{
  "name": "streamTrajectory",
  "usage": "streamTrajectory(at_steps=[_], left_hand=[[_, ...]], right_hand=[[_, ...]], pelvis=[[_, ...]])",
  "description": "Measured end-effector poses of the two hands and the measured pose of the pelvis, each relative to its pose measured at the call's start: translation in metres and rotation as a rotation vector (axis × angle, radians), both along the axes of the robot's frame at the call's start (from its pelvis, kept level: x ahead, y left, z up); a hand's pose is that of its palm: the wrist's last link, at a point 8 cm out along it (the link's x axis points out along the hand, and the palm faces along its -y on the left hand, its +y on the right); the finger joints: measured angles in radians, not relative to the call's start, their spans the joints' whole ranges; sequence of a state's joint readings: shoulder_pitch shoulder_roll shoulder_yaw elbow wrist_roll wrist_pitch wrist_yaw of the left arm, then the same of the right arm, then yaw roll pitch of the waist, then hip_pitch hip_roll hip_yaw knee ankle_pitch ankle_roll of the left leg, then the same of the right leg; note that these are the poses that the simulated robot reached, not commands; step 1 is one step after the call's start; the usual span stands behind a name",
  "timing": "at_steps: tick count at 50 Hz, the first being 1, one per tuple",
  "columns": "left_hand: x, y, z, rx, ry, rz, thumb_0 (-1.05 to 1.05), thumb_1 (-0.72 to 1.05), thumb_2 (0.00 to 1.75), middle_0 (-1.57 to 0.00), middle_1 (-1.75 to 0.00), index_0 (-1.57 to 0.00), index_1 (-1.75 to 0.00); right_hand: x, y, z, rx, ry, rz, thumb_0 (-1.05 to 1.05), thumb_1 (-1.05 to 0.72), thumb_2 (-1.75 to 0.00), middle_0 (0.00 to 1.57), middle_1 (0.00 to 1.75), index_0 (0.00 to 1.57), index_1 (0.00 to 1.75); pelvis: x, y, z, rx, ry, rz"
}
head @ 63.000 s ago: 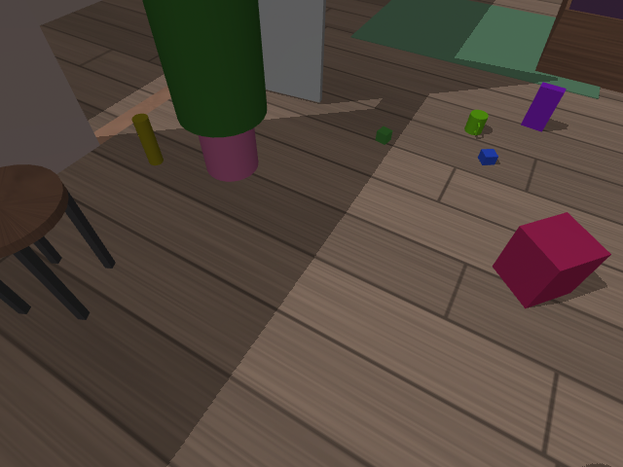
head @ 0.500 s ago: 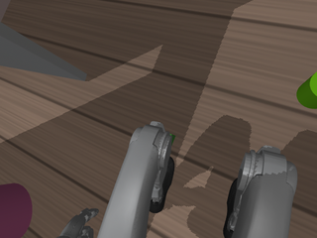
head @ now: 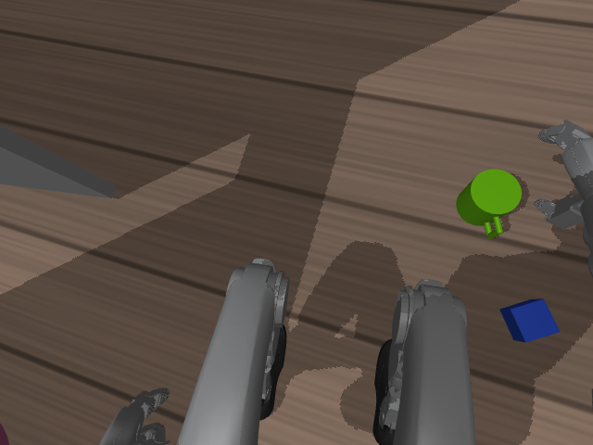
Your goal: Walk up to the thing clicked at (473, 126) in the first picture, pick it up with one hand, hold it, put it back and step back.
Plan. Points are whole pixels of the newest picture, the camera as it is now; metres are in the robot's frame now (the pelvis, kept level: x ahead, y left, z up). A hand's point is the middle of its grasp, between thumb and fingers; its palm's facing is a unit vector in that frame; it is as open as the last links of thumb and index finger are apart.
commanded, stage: home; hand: right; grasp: from above
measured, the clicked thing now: (488, 206) +0.49 -0.30 -0.37
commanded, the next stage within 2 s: none
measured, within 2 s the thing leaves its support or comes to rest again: neither
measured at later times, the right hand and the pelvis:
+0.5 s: hand out of the picture +0.28 -0.22 +0.10, palm faces +0.01 +0.92 -0.39, open 7.5 cm; pelvis +0.03 +0.01 +0.19, yaw -6 degrees
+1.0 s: hand out of the picture +0.21 -0.18 +0.25, palm faces +0.19 +0.96 -0.20, open 7.4 cm; pelvis +0.07 +0.02 +0.29, yaw -7 degrees
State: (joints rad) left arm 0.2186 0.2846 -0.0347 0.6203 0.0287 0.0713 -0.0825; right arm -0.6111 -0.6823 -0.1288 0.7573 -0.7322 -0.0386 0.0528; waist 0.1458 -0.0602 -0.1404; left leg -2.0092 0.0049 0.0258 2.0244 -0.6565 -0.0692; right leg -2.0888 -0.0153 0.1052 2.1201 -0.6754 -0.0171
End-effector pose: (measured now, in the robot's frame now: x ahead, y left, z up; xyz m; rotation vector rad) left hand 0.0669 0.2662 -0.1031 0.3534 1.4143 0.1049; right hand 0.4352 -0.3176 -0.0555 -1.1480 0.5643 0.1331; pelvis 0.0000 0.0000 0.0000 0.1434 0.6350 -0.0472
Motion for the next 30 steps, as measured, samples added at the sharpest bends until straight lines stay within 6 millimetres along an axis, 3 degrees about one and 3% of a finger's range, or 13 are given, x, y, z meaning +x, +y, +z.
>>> streamTrajectory(at_steps=[7,12,16,22,30], left_hand=[[0.069,0.004,0.057,0.017,-0.195,-0.056,0.00,0.90,0.90,-0.21,-0.30,-0.20,-0.30],[0.117,-0.007,0.103,-0.013,-0.374,-0.096,0.00,0.90,0.90,-0.20,-0.30,-0.20,-0.30],[0.144,-0.019,0.140,-0.046,-0.494,-0.110,0.00,0.90,0.90,-0.20,-0.30,-0.20,-0.30],[0.162,-0.032,0.190,-0.081,-0.608,-0.102,0.00,0.90,0.90,-0.21,-0.30,-0.20,-0.30],[0.155,-0.033,0.245,-0.069,-0.643,-0.056,0.01,0.90,0.90,-0.21,-0.30,-0.20,-0.30]], right_hand=[[-0.065,0.003,0.056,0.198,-0.037,-0.137,0.01,-0.54,-0.91,0.22,0.43,0.21,0.44],[-0.108,0.013,0.092,0.304,-0.020,-0.268,0.01,-0.73,-0.90,0.21,0.35,0.21,0.36],[-0.136,0.028,0.122,0.410,-0.003,-0.369,0.01,-0.82,-0.90,0.21,0.32,0.21,0.33],[-0.164,0.051,0.164,0.556,0.020,-0.508,0.01,-0.88,-0.90,0.21,0.30,0.21,0.31],[-0.190,0.068,0.224,0.688,0.036,-0.668,0.01,-0.90,-0.90,0.20,0.30,0.20,0.30]], pelvis=[[0.003,0.004,0.053,-0.021,-0.041,-0.021],[0.005,0.007,0.092,-0.037,-0.088,-0.033],[0.009,0.010,0.123,-0.052,-0.131,-0.042],[0.020,0.013,0.166,-0.073,-0.196,-0.052],[0.039,0.016,0.220,-0.093,-0.282,-0.064]])
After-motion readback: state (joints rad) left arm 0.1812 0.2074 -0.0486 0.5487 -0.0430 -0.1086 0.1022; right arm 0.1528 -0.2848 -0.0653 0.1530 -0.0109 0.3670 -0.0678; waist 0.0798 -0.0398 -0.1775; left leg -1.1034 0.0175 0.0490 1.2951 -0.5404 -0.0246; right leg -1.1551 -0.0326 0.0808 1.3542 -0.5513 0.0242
